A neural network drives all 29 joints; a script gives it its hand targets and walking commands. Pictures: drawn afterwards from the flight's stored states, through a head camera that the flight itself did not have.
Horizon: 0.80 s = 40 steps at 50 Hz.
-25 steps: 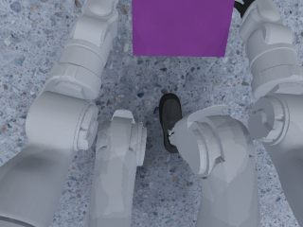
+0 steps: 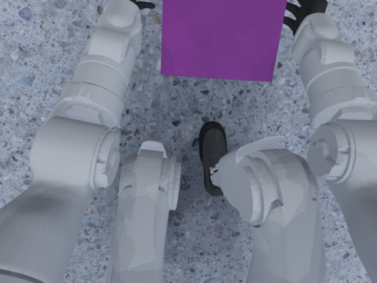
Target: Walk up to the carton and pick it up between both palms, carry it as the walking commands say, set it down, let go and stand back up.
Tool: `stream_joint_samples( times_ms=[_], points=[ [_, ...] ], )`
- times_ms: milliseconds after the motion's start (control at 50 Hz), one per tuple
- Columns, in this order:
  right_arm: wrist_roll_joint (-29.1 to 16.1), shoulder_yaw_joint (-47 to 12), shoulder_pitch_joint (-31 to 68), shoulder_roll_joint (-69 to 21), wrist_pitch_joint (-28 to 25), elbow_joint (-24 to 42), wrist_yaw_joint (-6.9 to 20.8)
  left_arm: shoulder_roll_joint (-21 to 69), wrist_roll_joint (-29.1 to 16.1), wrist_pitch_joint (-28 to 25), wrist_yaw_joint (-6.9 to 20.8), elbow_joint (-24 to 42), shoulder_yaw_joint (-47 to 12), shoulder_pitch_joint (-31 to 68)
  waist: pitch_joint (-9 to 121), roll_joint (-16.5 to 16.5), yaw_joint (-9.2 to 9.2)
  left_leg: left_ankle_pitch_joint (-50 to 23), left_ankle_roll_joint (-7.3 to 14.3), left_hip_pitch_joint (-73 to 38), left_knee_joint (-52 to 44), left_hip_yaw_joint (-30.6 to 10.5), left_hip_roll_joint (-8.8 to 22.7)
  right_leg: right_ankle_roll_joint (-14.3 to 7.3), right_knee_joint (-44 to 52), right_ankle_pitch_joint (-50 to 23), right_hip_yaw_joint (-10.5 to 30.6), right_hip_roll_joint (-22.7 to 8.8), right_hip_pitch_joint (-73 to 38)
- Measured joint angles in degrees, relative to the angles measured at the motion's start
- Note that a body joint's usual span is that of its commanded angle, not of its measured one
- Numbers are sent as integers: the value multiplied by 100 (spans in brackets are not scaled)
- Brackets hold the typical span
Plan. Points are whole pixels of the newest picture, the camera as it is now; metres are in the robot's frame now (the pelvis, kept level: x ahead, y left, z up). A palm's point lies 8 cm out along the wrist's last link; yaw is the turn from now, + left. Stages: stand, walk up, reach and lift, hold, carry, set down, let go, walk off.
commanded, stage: set down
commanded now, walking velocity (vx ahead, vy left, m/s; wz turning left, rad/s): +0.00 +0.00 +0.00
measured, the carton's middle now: (213, 23) +0.53 -0.09 -0.26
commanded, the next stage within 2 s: none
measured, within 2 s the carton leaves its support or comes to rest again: rests again in 0.80 s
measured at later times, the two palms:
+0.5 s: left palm (128, 1) +0.55 +0.07 -0.18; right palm (306, 16) +0.51 -0.23 -0.17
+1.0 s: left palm (127, 3) +0.55 +0.07 -0.19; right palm (308, 19) +0.51 -0.24 -0.17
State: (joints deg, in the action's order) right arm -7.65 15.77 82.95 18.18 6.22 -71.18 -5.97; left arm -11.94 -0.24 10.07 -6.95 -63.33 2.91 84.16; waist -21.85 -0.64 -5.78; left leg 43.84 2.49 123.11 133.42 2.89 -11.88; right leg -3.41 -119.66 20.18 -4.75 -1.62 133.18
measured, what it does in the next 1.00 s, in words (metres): stands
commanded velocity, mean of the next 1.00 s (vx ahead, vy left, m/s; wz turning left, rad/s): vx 0.00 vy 0.00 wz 0.00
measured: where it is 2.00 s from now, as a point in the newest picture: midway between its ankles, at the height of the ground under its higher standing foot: (183, 192)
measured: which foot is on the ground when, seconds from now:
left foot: down 0.00-1.00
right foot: down 0.00-1.00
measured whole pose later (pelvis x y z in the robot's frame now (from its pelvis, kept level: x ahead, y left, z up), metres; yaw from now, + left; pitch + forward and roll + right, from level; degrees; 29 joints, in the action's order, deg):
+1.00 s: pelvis +0.00 +0.00 +0.00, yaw +0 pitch +33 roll -2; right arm -10.7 18.5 87.1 19.5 -0.5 -77.5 -3.7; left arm -15.5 -3.0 5.4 -5.9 -63.2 -1.9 85.5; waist -25.5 -1.5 -6.1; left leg 43.7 3.3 123.4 134.3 3.3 -9.0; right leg -4.4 -120.3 20.1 -6.1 -2.7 133.1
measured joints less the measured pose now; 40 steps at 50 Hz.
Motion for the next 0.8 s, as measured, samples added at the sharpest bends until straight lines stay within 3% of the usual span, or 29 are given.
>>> stream_joint_samples(
  times_ms=[520,800],
  points=[
    [0,150,158,118,-119,-206,255,31,307,-84,147,87,245,57,-115,19,-28,49,120,55,114,81,134,-20,-129,80,-34,-94,43],
    [-113,193,260,118,-322,-430,304,-57,209,-281,182,105,150,24,-162,-38,-33,57,115,82,161,81,229,-66,-161,64,-88,-116,76]
  ],
)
